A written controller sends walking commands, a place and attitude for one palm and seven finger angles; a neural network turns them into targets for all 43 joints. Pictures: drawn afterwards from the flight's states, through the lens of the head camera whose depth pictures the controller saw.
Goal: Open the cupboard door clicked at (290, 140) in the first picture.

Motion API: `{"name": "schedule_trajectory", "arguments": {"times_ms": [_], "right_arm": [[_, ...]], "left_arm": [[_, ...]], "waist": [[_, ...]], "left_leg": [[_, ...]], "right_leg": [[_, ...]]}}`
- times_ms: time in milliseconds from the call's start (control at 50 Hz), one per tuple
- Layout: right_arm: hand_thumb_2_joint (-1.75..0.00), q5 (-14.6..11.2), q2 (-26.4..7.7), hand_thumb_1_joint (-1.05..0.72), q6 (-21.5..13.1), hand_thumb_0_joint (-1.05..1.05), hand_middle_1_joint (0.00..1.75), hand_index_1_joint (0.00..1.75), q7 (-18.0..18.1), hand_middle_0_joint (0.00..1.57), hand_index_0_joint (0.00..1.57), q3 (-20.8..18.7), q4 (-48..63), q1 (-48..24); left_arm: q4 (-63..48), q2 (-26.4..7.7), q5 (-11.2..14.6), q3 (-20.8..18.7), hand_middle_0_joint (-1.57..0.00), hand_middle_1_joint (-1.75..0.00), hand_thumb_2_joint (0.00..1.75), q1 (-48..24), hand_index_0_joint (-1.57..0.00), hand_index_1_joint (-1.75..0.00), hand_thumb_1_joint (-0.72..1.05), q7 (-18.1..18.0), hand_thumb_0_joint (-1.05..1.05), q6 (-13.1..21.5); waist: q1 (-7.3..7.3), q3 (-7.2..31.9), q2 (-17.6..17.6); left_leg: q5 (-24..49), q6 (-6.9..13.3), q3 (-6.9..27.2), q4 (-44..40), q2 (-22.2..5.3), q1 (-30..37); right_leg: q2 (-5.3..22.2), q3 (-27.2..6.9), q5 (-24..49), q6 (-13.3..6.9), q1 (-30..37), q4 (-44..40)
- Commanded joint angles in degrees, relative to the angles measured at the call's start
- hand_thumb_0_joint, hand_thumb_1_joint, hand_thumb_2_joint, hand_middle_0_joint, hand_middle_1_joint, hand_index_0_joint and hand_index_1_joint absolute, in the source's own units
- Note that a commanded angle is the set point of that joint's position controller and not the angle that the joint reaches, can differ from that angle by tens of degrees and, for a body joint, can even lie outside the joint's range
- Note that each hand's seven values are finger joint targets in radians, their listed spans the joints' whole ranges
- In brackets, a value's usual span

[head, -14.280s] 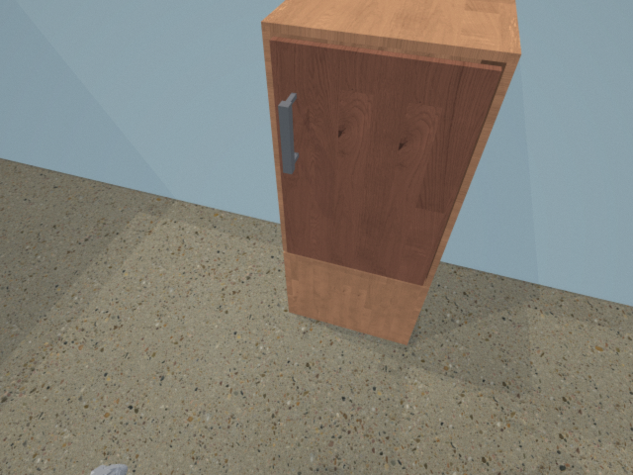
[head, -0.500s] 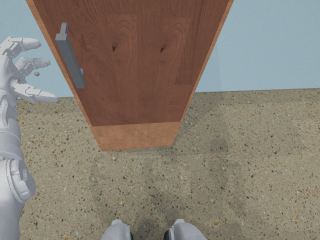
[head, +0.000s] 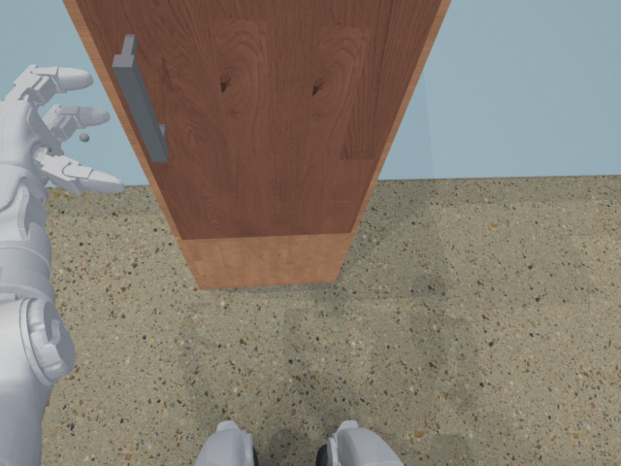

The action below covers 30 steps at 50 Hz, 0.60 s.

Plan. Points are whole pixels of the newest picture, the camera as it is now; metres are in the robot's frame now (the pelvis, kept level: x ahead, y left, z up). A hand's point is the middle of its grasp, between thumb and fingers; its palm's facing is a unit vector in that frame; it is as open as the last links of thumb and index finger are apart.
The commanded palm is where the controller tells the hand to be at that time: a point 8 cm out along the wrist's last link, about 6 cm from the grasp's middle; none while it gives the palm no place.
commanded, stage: slide the fingers in behind the handle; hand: left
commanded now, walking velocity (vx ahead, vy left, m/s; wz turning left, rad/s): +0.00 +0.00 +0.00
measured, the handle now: (146, 104) +0.56 +0.18 +0.09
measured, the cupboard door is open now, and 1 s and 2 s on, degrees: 0 0 0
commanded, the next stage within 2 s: close the thumb around the handle in 1.56 s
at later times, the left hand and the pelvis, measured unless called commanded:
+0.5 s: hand (111, 135) +0.50 +0.21 +0.09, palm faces +0.01 -1.00 +0.00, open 14.0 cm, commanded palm +0.47 +0.26 +0.09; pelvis +0.00 +0.00 +0.00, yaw -1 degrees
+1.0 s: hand (138, 137) +0.50 +0.18 +0.09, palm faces +0.01 -1.00 +0.00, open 14.0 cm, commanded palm +0.48 +0.22 +0.09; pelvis +0.00 +0.00 +0.00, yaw +0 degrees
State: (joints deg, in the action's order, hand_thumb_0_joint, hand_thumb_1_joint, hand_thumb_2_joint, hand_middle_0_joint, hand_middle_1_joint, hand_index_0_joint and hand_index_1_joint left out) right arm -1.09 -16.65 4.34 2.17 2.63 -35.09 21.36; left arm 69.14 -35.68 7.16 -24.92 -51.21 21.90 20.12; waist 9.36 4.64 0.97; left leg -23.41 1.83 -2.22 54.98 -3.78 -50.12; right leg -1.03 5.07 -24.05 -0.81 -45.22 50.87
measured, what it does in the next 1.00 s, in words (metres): stands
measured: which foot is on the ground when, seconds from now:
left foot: down 0.00-1.00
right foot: down 0.00-1.00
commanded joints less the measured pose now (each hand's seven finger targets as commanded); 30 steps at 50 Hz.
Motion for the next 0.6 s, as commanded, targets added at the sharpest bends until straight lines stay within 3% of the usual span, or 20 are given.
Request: {"name": "schedule_trajectory", "arguments": {"times_ms": [0, 20, 120, 160, 220, 260, 320, 420, 460, 540, 580], "right_arm": [[-0.90, 0.4, -10.6, -0.90, -1.0, 0.00, 0.30, 0.30, 0.7, 0.20, 0.20, -3.9, 2.8, 10.1], [-0.90, 0.4, -10.4, -0.90, -0.9, 0.00, 0.30, 0.30, 0.7, 0.20, 0.20, -4.0, 3.0, 9.9], [-0.90, 0.4, -10.2, -0.90, -0.7, 0.00, 0.30, 0.30, 0.2, 0.20, 0.20, -4.1, 2.9, 10.3], [-0.90, 0.4, -10.3, -0.90, -0.7, 0.00, 0.30, 0.30, 0.2, 0.20, 0.20, -4.1, 2.6, 10.4], [-0.90, 0.6, -10.1, -0.90, -0.9, 0.00, 0.30, 0.30, 0.2, 0.20, 0.20, -4.3, 2.6, 10.8], [-0.90, 0.6, -9.8, -0.90, -1.1, 0.00, 0.30, 0.30, -0.1, 0.20, 0.20, -4.4, 2.7, 10.6], [-0.90, 0.6, -9.9, -0.90, -1.0, 0.00, 0.30, 0.30, -0.2, 0.20, 0.20, -4.5, 2.4, 10.7], [-0.90, 0.5, -9.6, -0.90, -0.9, 0.00, 0.30, 0.30, -0.3, 0.20, 0.20, -4.4, 3.1, 10.4], [-0.90, 0.5, -9.4, -0.90, -0.9, 0.00, 0.30, 0.30, -0.4, 0.20, 0.20, -4.4, 2.9, 10.1], [-0.90, 0.6, -9.4, -0.90, -1.2, 0.00, 0.30, 0.30, -0.6, 0.20, 0.20, -4.5, 2.5, 9.9], [-0.90, 0.6, -9.5, -0.90, -1.4, 0.00, 0.30, 0.30, -0.7, 0.20, 0.20, -4.7, 2.2, 10.2]], "left_arm": [[-12.2, -17.2, 1.4, -3.0, -0.30, -1.20, 0.30, -24.4, -0.30, -1.20, -0.50, 0.0, 0.00, 3.9], [-12.9, -16.9, 1.3, -2.8, -0.30, -1.20, 0.30, -23.9, -0.30, -1.20, -0.50, 0.1, 0.00, 4.1], [-13.1, -13.9, 1.5, -1.3, -0.30, -1.20, 0.30, -23.0, -0.30, -1.20, -0.50, -0.5, 0.00, 3.6], [-12.6, -13.6, 1.2, -0.7, -0.30, -1.20, 0.30, -24.5, -0.30, -1.20, -0.50, -1.2, 0.00, 3.3], [-14.1, -14.8, 0.9, -2.1, -0.30, -1.20, 0.30, -24.7, -0.30, -1.20, -0.50, -2.4, 0.00, 4.1], [-15.9, -12.7, 0.8, -1.1, -0.30, -1.20, 0.30, -24.7, -0.30, -1.20, -0.50, -2.9, 0.00, 4.8], [-13.3, -12.6, 1.0, -1.7, -0.30, -1.20, 0.30, -22.9, -0.30, -1.20, -0.50, -3.4, 0.00, 4.6], [-14.1, -12.7, 0.6, -1.8, -0.30, -1.20, 0.30, -21.9, -0.30, -1.20, -0.50, -3.8, 0.00, 4.2], [-15.1, -10.3, 0.6, 0.4, -0.30, -1.20, 0.30, -23.7, -0.30, -1.20, -0.50, -4.1, 0.00, 4.5], [-14.1, -7.1, 0.9, 2.0, -0.30, -1.20, 0.30, -24.4, -0.30, -1.20, -0.50, -4.8, 0.00, 4.8], [-14.0, -7.7, 0.5, 1.4, -0.30, -1.20, 0.30, -24.5, -0.30, -1.20, -0.50, -5.3, 0.00, 4.8]], "waist": [[0.07, 26.2, 7.2], [-0.22, 27.4, 7.4], [-0.05, 26.1, 7.6], [0.60, 23.7, 6.9], [-0.13, 26.3, 7.7], [-0.14, 27.3, 8.9], [-0.05, 25.6, 6.1], [-0.76, 25.8, 6.5], [0.22, 24.7, 7.2], [0.60, 24.4, 6.8], [0.32, 25.2, 6.7]], "left_leg": [[19.3, 0.3, 5.1, -5.1, 1.9, 23.1], [19.8, 0.3, 4.9, -5.1, 1.9, 23.2], [19.8, 0.2, 4.8, -5.4, 1.8, 23.6], [17.4, 0.3, 5.0, -5.9, 1.8, 22.2], [18.5, 0.2, 5.0, -5.7, 1.9, 23.3], [19.8, 0.1, 5.0, -5.6, 1.9, 25.1], [19.6, 0.2, 4.8, -5.7, 1.8, 23.4], [20.0, 0.3, 4.2, -5.8, 2.1, 22.5], [19.6, 0.2, 4.4, -5.8, 1.9, 23.5], [19.6, 0.0, 5.0, -5.6, 1.8, 24.7], [19.8, -0.1, 5.2, -5.5, 1.8, 24.9]], "right_leg": [[-2.5, -3.3, 16.6, -0.2, 5.7, -5.7], [-2.4, -3.4, 17.5, 0.0, 6.5, -5.6], [-2.5, -3.0, 17.0, 0.0, 5.2, -5.9], [-2.5, -2.9, 14.9, 0.0, 4.3, -6.3], [-2.5, -3.1, 15.9, -0.1, 5.5, -5.9], [-2.6, -3.1, 16.5, -0.1, 5.0, -5.9], [-2.6, -3.0, 17.2, 0.0, 5.8, -6.0], [-2.5, -3.3, 18.9, 0.0, 7.6, -5.9], [-2.5, -3.1, 17.8, 0.0, 5.5, -6.0], [-2.5, -2.8, 16.8, -0.1, 3.7, -5.8], [-2.5, -2.7, 16.6, -0.2, 3.9, -5.6]]}}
